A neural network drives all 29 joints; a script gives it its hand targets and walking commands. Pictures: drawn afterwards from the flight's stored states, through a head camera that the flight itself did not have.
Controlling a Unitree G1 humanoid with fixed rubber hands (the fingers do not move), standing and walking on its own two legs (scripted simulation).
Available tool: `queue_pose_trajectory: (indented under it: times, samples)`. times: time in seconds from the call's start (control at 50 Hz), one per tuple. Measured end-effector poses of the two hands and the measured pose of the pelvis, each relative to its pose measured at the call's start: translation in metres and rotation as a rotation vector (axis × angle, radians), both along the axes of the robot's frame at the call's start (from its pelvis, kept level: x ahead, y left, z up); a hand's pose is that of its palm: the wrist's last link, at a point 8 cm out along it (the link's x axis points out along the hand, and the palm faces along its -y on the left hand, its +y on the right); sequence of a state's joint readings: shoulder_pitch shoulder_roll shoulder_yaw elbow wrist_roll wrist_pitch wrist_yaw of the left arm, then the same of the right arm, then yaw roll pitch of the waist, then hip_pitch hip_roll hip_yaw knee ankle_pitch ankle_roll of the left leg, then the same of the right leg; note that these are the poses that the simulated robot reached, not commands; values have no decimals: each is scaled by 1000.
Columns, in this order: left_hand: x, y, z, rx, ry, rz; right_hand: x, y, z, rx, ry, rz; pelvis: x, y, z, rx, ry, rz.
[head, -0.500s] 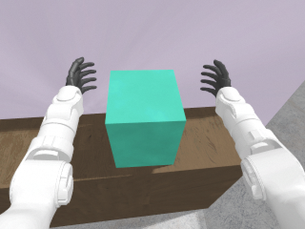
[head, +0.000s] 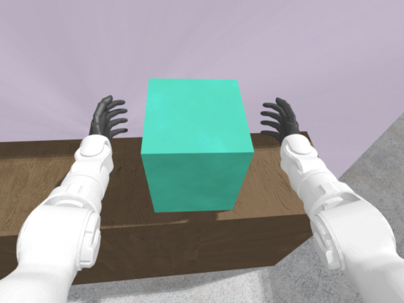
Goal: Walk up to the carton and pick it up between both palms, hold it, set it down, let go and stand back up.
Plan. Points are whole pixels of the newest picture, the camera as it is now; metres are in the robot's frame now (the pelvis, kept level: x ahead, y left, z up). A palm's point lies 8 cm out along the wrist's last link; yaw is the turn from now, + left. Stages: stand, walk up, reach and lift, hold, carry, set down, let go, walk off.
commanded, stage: reach and lift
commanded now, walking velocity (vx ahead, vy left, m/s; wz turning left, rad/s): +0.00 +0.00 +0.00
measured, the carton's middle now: (193, 149) +0.48 +0.05 -0.01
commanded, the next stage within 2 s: none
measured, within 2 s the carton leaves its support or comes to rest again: neither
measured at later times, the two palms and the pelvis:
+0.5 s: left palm (118, 146) +0.45 +0.21 +0.04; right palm (284, 142) +0.46 -0.15 +0.06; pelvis -0.01 +0.01 -0.02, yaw -1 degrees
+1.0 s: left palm (127, 147) +0.45 +0.19 +0.03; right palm (259, 146) +0.47 -0.10 +0.04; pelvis +0.01 +0.01 +0.00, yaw -1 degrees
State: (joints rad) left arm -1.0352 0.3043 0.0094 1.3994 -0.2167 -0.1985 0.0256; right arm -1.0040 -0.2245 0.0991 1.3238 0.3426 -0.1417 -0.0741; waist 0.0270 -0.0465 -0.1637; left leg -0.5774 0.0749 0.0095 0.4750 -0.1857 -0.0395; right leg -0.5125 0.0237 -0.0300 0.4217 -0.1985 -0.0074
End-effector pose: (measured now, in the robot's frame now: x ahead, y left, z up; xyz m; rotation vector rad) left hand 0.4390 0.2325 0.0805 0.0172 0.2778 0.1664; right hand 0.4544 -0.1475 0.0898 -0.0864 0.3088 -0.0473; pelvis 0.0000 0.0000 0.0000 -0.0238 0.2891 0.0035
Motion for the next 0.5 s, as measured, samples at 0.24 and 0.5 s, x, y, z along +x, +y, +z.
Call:
queue_pose_trajectory:
  times: [0.24,0.5]
  samples:
    - [10,-16,-18,17,-17,-27,0,-13,-20,-1,-17,-43,-10,6,-10,-7,118,-19]
    - [7,-24,-42,13,-12,-19,10,-5,-33,16,-54,21,-11,5,-19,7,185,-19]
